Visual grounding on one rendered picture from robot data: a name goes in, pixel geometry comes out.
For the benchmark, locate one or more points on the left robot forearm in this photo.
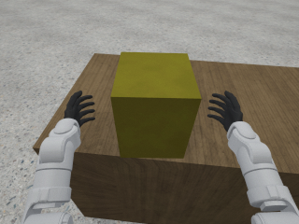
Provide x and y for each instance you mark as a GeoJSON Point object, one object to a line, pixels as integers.
{"type": "Point", "coordinates": [54, 165]}

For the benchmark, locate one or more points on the pedestal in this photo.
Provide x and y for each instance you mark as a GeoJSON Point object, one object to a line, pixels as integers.
{"type": "Point", "coordinates": [206, 186]}

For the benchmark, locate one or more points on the left robot upper arm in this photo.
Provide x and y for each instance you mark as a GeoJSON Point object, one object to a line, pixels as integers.
{"type": "Point", "coordinates": [50, 218]}

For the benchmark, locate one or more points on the robot left hand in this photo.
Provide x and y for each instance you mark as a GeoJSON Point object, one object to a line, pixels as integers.
{"type": "Point", "coordinates": [73, 107]}

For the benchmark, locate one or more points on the right robot upper arm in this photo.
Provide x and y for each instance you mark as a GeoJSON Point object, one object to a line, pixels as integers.
{"type": "Point", "coordinates": [288, 217]}

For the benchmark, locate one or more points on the carton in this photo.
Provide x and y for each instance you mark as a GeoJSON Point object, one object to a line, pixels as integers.
{"type": "Point", "coordinates": [155, 101]}

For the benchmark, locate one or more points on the right robot forearm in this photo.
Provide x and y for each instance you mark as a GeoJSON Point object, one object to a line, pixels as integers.
{"type": "Point", "coordinates": [265, 188]}

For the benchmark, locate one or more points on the robot right hand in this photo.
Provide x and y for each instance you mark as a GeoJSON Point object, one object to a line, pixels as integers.
{"type": "Point", "coordinates": [231, 109]}

